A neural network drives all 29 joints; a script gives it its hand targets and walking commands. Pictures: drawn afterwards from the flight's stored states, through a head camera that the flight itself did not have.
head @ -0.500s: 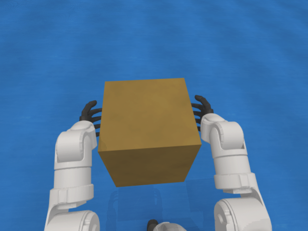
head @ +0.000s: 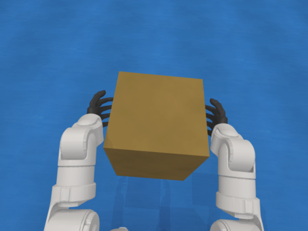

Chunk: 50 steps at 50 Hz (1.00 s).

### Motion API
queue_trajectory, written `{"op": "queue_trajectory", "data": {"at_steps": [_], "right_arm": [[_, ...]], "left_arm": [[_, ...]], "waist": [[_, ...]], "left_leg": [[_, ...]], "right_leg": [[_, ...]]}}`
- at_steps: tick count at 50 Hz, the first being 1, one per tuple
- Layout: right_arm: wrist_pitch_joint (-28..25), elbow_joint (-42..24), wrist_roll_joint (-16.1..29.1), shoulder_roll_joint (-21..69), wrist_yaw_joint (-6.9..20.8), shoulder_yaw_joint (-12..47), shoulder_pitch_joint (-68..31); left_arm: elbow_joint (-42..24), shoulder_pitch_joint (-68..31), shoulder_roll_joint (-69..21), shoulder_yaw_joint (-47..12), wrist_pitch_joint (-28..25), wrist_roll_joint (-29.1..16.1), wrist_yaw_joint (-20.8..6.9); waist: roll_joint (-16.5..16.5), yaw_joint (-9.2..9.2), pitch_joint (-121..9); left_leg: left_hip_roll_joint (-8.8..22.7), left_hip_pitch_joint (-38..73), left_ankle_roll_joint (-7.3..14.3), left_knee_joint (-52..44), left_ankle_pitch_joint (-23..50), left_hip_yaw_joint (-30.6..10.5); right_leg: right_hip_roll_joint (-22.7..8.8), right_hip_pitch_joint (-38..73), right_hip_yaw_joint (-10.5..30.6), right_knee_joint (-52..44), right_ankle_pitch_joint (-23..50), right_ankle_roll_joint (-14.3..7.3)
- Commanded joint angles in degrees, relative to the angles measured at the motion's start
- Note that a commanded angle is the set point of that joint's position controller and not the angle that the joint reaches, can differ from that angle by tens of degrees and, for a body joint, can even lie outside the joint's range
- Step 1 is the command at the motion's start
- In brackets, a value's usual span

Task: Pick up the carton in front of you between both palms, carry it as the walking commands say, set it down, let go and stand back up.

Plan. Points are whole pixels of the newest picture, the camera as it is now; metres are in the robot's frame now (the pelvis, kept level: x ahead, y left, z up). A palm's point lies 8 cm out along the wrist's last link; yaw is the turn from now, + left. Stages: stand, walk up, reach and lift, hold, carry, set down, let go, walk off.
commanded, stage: carry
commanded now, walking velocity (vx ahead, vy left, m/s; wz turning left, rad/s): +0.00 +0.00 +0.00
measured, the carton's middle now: (155, 132) +0.37 +0.00 +0.02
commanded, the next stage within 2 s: none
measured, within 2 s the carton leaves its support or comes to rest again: neither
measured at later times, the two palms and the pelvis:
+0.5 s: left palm (96, 116) +0.34 +0.14 +0.12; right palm (227, 120) +0.34 -0.16 +0.12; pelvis +0.00 -0.01 +0.00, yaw +0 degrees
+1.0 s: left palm (92, 128) +0.30 +0.14 +0.13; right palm (234, 133) +0.30 -0.16 +0.13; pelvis -0.04 -0.01 +0.00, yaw -1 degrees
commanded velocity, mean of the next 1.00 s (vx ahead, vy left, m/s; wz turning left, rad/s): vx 0.00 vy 0.00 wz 0.00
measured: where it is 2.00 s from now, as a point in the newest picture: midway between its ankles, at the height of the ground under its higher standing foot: outside the picture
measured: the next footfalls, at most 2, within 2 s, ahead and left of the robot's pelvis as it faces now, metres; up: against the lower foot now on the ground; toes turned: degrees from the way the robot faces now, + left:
none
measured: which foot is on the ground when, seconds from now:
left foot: down 0.00-1.00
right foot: down 0.00-1.00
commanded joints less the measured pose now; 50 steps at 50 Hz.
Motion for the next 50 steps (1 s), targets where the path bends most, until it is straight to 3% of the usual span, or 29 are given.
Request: {"op": "queue_trajectory", "data": {"at_steps": [1, 2, 3, 4, 6, 12, 21, 50], "right_arm": [[1.83, -2.95, 23.67, 50.13, 13.95, 44.15, -36.66], [2.57, -1.92, 24.05, 50.39, 14.16, 43.87, -37.98], [3.21, -0.17, 24.25, 50.70, 14.29, 43.30, -38.81], [3.76, 1.49, 24.31, 51.22, 14.41, 42.60, -39.59], [4.54, 4.85, 24.25, 52.73, 14.71, 41.00, -41.26], [5.43, 10.99, 24.24, 56.91, 15.01, 36.11, -45.39], [6.78, 8.01, 23.77, 58.46, 13.60, 33.76, -50.26], [9.18, 10.72, 23.49, 58.93, 14.78, 31.89, -52.85]], "left_arm": [[-1.87, -29.68, -53.79, -39.24, 1.65, -17.81, -13.54], [-0.44, -30.12, -53.07, -38.15, 2.14, -17.16, -13.48], [0.89, -30.03, -52.72, -36.95, 2.81, -16.76, -13.53], [2.03, -30.33, -52.81, -35.91, 3.32, -16.46, -13.66], [3.81, -32.42, -53.42, -34.35, 4.03, -16.08, -14.02], [5.78, -41.09, -57.95, -33.22, 4.93, -18.28, -14.52], [3.06, -48.57, -62.49, -33.68, 6.13, -22.35, -14.17], [5.97, -49.72, -62.28, -30.83, 8.44, -20.46, -14.47]], "waist": [[3.95, 0.16, -33.04], [-1.29, 0.42, -32.26], [-3.95, 0.62, -31.51], [-5.13, 0.74, -30.54], [-5.62, 0.62, -28.59], [0.52, 0.29, -26.96], [0.13, -0.03, -26.13], [1.13, -0.30, -23.63]], "left_leg": [[9.13, 19.83, 2.97, 0.65, 47.50, -6.20], [7.48, 15.58, 1.75, 1.45, 38.75, -4.28], [6.09, 12.09, 1.07, 2.42, 30.28, -3.36], [5.08, 10.06, 0.47, 2.64, 24.12, -2.76], [4.73, 9.61, -0.02, 1.75, 20.43, -2.57], [8.65, 16.61, 0.80, 0.55, 35.35, -4.52], [7.83, 15.96, 0.53, -1.82, 17.07, -4.45], [8.35, 13.40, 0.73, -8.11, 5.86, -6.33]], "right_leg": [[-2.83, 12.72, 0.98, -2.57, 21.77, -0.90], [-5.39, 16.05, 2.70, 1.16, 36.98, -2.18], [-7.17, 18.39, 3.65, 1.65, 46.81, -2.95], [-8.55, 19.14, 4.48, 1.50, 52.43, -3.64], [-9.22, 17.89, 4.66, 1.14, 55.17, -4.03], [-6.08, 10.56, 2.98, -0.10, 32.55, -1.65], [-6.44, 8.76, 4.72, -3.54, 20.90, -2.74], [-5.34, 6.16, 5.05, -6.75, 5.42, -2.79]]}}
